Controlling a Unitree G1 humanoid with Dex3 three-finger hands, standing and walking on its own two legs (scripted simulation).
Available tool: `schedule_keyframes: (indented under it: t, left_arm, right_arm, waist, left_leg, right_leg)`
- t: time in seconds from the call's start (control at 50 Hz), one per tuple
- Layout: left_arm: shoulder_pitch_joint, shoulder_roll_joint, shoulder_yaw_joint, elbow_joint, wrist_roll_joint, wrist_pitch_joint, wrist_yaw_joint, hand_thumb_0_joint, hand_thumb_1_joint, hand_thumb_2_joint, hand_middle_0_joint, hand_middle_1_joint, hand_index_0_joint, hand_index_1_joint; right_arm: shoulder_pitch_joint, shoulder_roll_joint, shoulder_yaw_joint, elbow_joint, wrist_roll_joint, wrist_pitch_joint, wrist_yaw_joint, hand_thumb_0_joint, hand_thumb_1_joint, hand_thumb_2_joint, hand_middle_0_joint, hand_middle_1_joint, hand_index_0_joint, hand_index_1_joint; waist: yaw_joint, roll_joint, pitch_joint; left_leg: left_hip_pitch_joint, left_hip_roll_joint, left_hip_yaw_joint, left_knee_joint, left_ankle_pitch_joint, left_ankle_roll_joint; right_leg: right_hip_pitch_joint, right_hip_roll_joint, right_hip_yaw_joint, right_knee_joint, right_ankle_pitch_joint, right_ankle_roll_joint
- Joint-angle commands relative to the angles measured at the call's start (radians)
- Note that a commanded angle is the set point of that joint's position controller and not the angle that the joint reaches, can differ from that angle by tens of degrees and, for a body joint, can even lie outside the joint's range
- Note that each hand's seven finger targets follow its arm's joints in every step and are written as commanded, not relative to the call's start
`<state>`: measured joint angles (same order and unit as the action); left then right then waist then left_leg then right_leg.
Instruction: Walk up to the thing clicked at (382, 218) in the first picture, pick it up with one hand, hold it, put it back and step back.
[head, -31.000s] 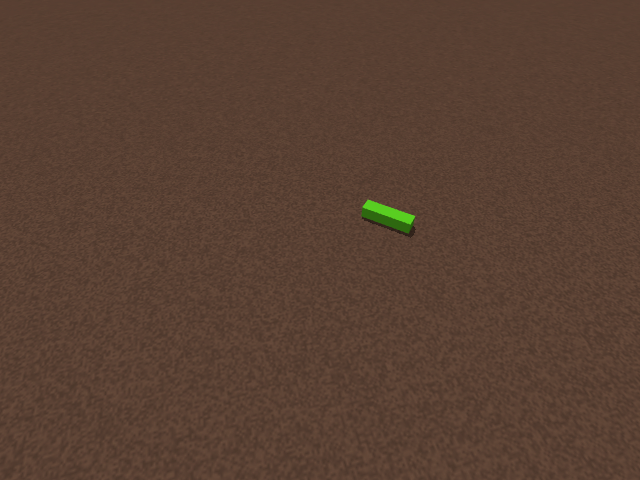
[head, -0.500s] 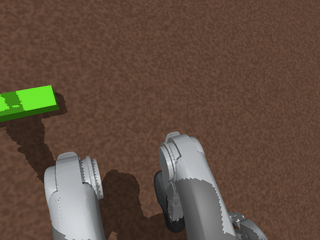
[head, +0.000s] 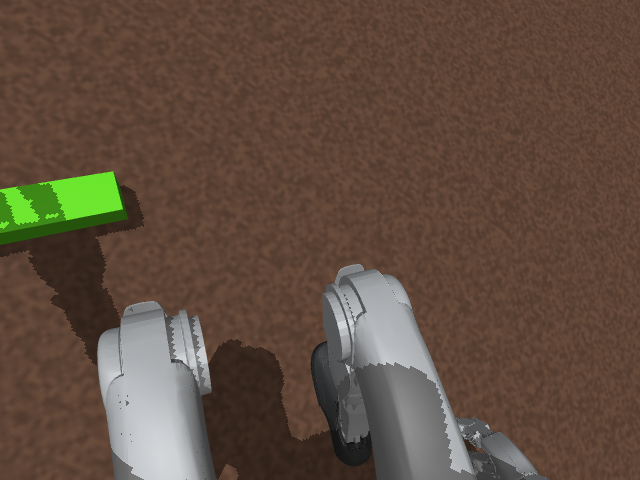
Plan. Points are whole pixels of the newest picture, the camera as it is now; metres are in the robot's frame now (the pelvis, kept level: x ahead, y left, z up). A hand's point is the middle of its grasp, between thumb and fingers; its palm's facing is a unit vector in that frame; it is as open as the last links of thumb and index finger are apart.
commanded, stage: approach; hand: left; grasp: from above
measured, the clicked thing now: (35, 211) +0.47 +0.32 -0.29
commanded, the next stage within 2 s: rest palm in 0.82 s
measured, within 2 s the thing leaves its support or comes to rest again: neither
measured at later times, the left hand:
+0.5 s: hand (21, 176) +0.48 +0.30 -0.18, palm faces -0.37 -0.09 -0.92, open 14.1 cm
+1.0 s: hand out of the picture +0.46 +0.34 -0.17, palm faces -0.43 -0.11 -0.90, open 14.2 cm
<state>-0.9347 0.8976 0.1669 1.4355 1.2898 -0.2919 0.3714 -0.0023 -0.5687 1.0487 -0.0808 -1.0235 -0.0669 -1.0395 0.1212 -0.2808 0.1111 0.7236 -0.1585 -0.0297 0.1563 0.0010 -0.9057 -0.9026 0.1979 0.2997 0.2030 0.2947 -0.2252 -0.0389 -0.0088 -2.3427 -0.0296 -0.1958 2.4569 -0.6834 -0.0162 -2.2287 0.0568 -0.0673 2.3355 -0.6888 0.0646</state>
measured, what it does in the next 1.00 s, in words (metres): stands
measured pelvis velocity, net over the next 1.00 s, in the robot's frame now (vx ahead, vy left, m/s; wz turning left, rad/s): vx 0.00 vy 0.00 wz -0.01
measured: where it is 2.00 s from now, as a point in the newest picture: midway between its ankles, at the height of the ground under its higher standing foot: (268, 448)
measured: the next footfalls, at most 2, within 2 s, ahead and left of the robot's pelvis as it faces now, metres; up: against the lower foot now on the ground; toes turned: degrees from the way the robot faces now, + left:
none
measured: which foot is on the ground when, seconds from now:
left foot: down 0.00-1.00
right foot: down 0.00-1.00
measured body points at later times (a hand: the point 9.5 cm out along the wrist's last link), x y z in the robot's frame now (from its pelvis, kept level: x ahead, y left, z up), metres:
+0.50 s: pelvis +0.00 +0.00 +0.00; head +0.24 +0.10 +0.36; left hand +0.50 +0.30 -0.12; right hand +0.05 -0.27 -0.08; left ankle +0.07 +0.13 -0.29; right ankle +0.11 -0.14 -0.29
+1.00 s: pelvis +0.00 +0.00 +0.00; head +0.25 +0.10 +0.36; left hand +0.48 +0.34 -0.12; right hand +0.07 -0.28 -0.09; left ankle +0.07 +0.13 -0.29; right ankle +0.11 -0.14 -0.29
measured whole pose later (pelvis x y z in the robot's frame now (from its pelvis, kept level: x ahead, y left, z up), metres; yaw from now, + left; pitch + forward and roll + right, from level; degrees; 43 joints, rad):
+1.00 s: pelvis +0.00 +0.00 +0.00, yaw +0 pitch +32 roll -12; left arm -1.01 0.88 0.07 1.42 1.23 -0.25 0.32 0.00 -0.58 1.06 -0.08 -1.05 -0.07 -1.06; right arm 0.15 -0.30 0.13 0.70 -0.15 -0.05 0.15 0.00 -0.91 -0.90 0.20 0.30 0.20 0.29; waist -0.25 -0.05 0.00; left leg -2.35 -0.03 -0.21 2.46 -0.69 -0.03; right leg -2.24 0.05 -0.08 2.34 -0.69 0.07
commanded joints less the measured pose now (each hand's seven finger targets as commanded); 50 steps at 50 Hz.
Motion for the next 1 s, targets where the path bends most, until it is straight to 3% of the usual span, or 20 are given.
schedule_keyframes:
  t: [0.0,0.06,0.1,0.18,0.2,0.24,0.28,0.32,0.4,0.48,0.58,0.62,0.68,0.74,0.76,0.78,0.82,0.88,0.94,0.98]
  left_arm:
    - [-0.274,0.27,0.026,-0.129,-0.025,0.004,0.038,0.0,-0.598,1.057,-0.065,-1.029,-0.049,-1.045]
    - [-0.273,0.28,0.022,-0.107,-0.025,0.003,0.037,0.0,-0.611,1.113,-0.068,-1.01,-0.028,-1.053]
    - [-0.279,0.258,0.007,-0.109,-0.026,0.001,0.039,0.0,-0.569,1.021,-0.062,-1.068,-0.061,-1.069]
    - [-0.351,0.19,-0.05,-0.135,-0.022,-0.007,0.041,0.0,-0.561,1.014,-0.062,-1.07,-0.064,-1.068]
    - [-0.369,0.183,-0.063,-0.15,-0.016,-0.006,0.043,0.0,-0.569,1.022,-0.064,-1.071,-0.063,-1.072]
    - [-0.409,0.148,-0.082,-0.132,-0.018,-0.001,0.058,0.0,-0.555,1.008,-0.064,-1.087,-0.069,-1.081]
    - [-0.43,0.106,-0.11,-0.09,-0.017,0.015,0.077,0.0,-0.571,1.023,-0.064,-1.077,-0.064,-1.077]
    - [-0.472,0.123,-0.101,-0.071,-0.005,0.032,0.1,0.0,-0.578,1.035,-0.066,-1.072,-0.062,-1.076]
    - [-0.466,0.192,-0.056,-0.002,0.031,0.089,0.14,0.0,-0.577,1.031,-0.068,-1.061,-0.063,-1.065]
    - [-0.436,0.238,-0.011,0.033,0.014,0.152,0.159,0.0,-0.564,1.019,-0.071,-1.062,-0.071,-1.062]
    - [-0.318,0.279,-0.002,0.035,-0.043,0.196,0.103,0.0,-0.579,1.031,-0.075,-1.042,-0.068,-1.049]
    - [-0.291,0.292,0.009,0.001,-0.086,0.193,0.076,0.0,-0.582,1.04,-0.076,-1.041,-0.067,-1.049]
    - [-0.314,0.274,-0.009,-0.062,-0.12,0.164,0.016,0.0,-0.598,1.029,-0.065,-1.049,-0.059,-1.055]
    - [-0.377,0.339,0.028,-0.161,-0.117,0.11,-0.019,0.0,-0.611,1.039,-0.07,-1.042,-0.058,-1.054]
    - [-0.383,0.28,-0.014,-0.152,-0.114,0.094,-0.028,0.0,-0.611,1.056,-0.07,-1.04,-0.054,-1.056]
    - [-0.414,0.293,0.003,-0.206,-0.112,0.069,-0.033,0.0,-0.608,1.045,-0.07,-1.057,-0.059,-1.067]
    - [-0.38,0.209,-0.048,-0.205,-0.104,0.042,-0.04,0.0,-0.607,1.047,-0.064,-1.061,-0.055,-1.07]
    - [-0.382,0.154,-0.093,-0.194,-0.078,0.023,-0.041,0.0,-0.587,1.105,-0.079,-1.082,-0.065,-1.096]
    - [-0.371,0.149,-0.093,-0.152,-0.064,0.025,-0.012,0.0,-0.6,1.061,-0.066,-1.0,-0.043,-1.024]
    - [-0.32,0.14,-0.098,-0.044,-0.046,0.038,0.009,0.0,-0.59,1.044,-0.064,-1.006,-0.047,-1.024]
  right_arm:
    - [0.2,-0.267,-0.082,-0.009,0.004,0.0,-0.01,0.0,-0.899,-0.9,0.2,0.3,0.2,0.3]
    - [0.192,-0.266,-0.08,-0.005,0.005,-0.002,-0.014,0.0,-0.906,-0.902,0.2,0.3,0.2,0.3]
    - [0.191,-0.265,-0.079,-0.006,0.005,-0.004,-0.014,0.0,-0.898,-0.895,0.2,0.3,0.2,0.3]
    - [0.206,-0.268,-0.083,0.003,0.003,-0.012,-0.019,0.0,-0.895,-0.894,0.2,0.3,0.2,0.3]
    - [0.211,-0.268,-0.082,0.006,0.006,-0.012,-0.021,0.0,-0.897,-0.895,0.2,0.3,0.2,0.3]
    - [0.232,-0.27,-0.079,0.01,0.001,-0.019,-0.022,0.0,-0.898,-0.895,0.2,0.3,0.2,0.3]
    - [0.227,-0.271,-0.078,0.016,0.002,-0.026,-0.024,0.0,-0.898,-0.895,0.2,0.3,0.2,0.3]
    - [0.238,-0.284,-0.074,0.013,-0.001,-0.031,-0.027,0.0,-0.899,-0.895,0.2,0.3,0.2,0.3]
    - [0.238,-0.282,-0.057,0.003,-0.008,-0.037,-0.02,0.0,-0.9,-0.896,0.2,0.3,0.2,0.3]
    - [0.23,-0.278,-0.035,-0.021,-0.009,-0.042,-0.007,0.0,-0.9,-0.896,0.2,0.3,0.2,0.3]
    - [0.21,-0.284,-0.024,-0.043,0.01,-0.049,0.0,0.0,-0.9,-0.895,0.2,0.3,0.2,0.3]
    - [0.202,-0.284,-0.029,-0.046,0.016,-0.049,0.002,0.0,-0.9,-0.895,0.2,0.3,0.2,0.3]
    - [0.207,-0.28,-0.036,-0.046,0.017,-0.049,0.0,0.0,-0.901,-0.896,0.2,0.3,0.2,0.3]
    - [0.217,-0.298,-0.042,-0.062,0.013,-0.047,-0.012,0.0,-0.904,-0.897,0.2,0.3,0.2,0.3]
    - [0.251,-0.283,-0.039,-0.019,0.008,-0.039,-0.013,0.0,-0.905,-0.898,0.2,0.3,0.2,0.3]
    - [0.239,-0.29,-0.05,-0.042,0.006,-0.039,-0.015,0.0,-0.905,-0.898,0.2,0.3,0.2,0.3]
    - [0.273,-0.279,-0.054,-0.012,0.006,-0.034,-0.018,0.0,-0.903,-0.897,0.2,0.3,0.2,0.3]
    - [0.277,-0.283,-0.069,-0.006,0.008,-0.025,-0.019,0.0,-0.902,-0.897,0.2,0.3,0.2,0.3]
    - [0.273,-0.286,-0.062,-0.015,0.007,-0.013,-0.017,0.0,-0.892,-0.9,0.2,0.3,0.2,0.3]
    - [0.259,-0.286,-0.054,-0.021,0.009,-0.008,-0.014,0.0,-0.892,-0.899,0.2,0.3,0.2,0.3]
  waist:
    - [-0.01,0.369,-0.645]
    - [-0.009,0.342,-0.638]
    - [-0.011,0.352,-0.64]
    - [-0.058,0.364,-0.633]
    - [-0.048,0.377,-0.659]
    - [-0.083,0.377,-0.633]
    - [-0.087,0.396,-0.611]
    - [-0.099,0.43,-0.621]
    - [-0.081,0.481,-0.643]
    - [-0.065,0.446,-0.673]
    - [-0.04,0.363,-0.672]
    - [-0.028,0.333,-0.672]
    - [-0.053,0.31,-0.652]
    - [-0.071,0.295,-0.678]
    - [-0.072,0.313,-0.663]
    - [-0.087,0.323,-0.679]
    - [-0.089,0.352,-0.661]
    - [-0.092,0.38,-0.652]
    - [-0.086,0.41,-0.639]
    - [-0.08,0.38,-0.582]
  left_leg:
    - [0.544,0.019,0.117,-0.283,0.157,0.035]
    - [0.522,0.018,0.123,-0.272,0.139,0.041]
    - [0.523,0.018,0.118,-0.282,0.128,0.038]
    - [0.54,0.022,0.108,-0.28,0.125,0.034]
    - [0.564,0.022,0.111,-0.278,0.142,0.032]
    - [0.558,0.024,0.109,-0.272,0.148,0.031]
    - [0.584,0.03,0.102,-0.285,0.142,0.025]
    - [0.602,0.03,0.089,-0.301,0.146,0.017]
    - [0.613,0.029,0.098,-0.296,0.201,0.011]
    - [0.557,0.022,0.134,-0.263,0.238,0.034]
    - [0.466,0.019,0.146,-0.257,0.194,0.056]
    - [0.44,0.022,0.142,-0.259,0.165,0.058]
    - [0.426,0.023,0.131,-0.256,0.116,0.058]
    - [0.422,0.026,0.129,-0.226,0.144,0.057]
    - [0.429,0.026,0.131,-0.223,0.143,0.05]
    - [0.44,0.029,0.122,-0.215,0.143,0.045]
    - [0.48,0.028,0.12,-0.224,0.145,0.035]
    - [0.54,0.029,0.111,-0.243,0.157,0.025]
    - [0.56,0.026,0.102,-0.269,0.188,0.018]
    - [0.556,0.027,0.095,-0.276,0.205,0.018]
  right_leg:
    - [0.266,0.011,-0.121,-0.21,0.207,-0.094]
    - [0.267,0.015,-0.114,-0.221,0.193,-0.092]
    - [0.258,0.015,-0.119,-0.216,0.182,-0.095]
    - [0.233,0.014,-0.129,-0.215,0.188,-0.092]
    - [0.234,0.015,-0.126,-0.214,0.203,-0.095]
    - [0.23,0.013,-0.13,-0.215,0.217,-0.091]
    - [0.189,0.012,-0.136,-0.207,0.211,-0.096]
    - [0.175,0.008,-0.145,-0.19,0.215,-0.097]
    - [0.18,0.005,-0.139,-0.162,0.257,-0.103]
    - [0.262,0.011,-0.117,-0.184,0.302,-0.097]
    - [0.36,0.018,-0.098,-0.207,0.267,-0.088]
    - [0.375,0.022,-0.096,-0.212,0.235,-0.086]
    - [0.364,0.024,-0.099,-0.221,0.181,-0.088]
    - [0.406,0.021,-0.095,-0.231,0.208,-0.084]
    - [0.394,0.019,-0.097,-0.236,0.207,-0.086]
    - [0.383,0.023,-0.099,-0.233,0.2,-0.09]
    - [0.346,0.019,-0.113,-0.235,0.2,-0.093]
    - [0.291,0.018,-0.13,-0.227,0.212,-0.097]
    - [0.272,0.014,-0.147,-0.207,0.236,-0.098]
    - [0.241,0.014,-0.155,-0.196,0.243,-0.101]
